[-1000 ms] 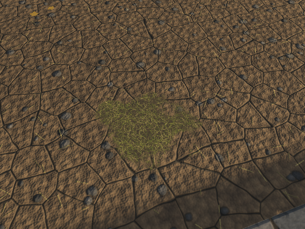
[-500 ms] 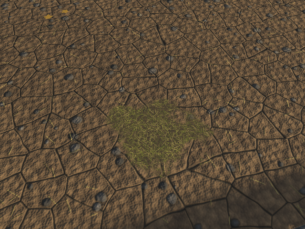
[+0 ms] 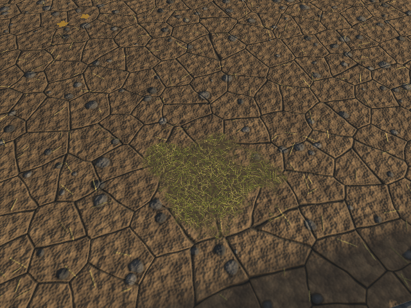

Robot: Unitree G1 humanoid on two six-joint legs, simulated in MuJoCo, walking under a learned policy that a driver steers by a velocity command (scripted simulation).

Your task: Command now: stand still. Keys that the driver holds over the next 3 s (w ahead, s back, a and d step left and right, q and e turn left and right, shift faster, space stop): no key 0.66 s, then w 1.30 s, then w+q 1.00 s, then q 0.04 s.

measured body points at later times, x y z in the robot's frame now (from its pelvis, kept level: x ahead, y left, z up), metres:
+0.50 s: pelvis +0.00 +0.00 +0.00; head +0.02 +0.00 +0.45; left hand +0.12 +0.27 -0.13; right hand +0.08 -0.28 -0.13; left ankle -0.06 +0.11 -0.74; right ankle +0.04 -0.13 -0.74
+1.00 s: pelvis +0.09 -0.04 +0.00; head +0.10 -0.04 +0.45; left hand +0.15 +0.22 -0.13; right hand +0.09 -0.31 -0.15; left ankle -0.03 +0.10 -0.68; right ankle +0.06 -0.13 -0.74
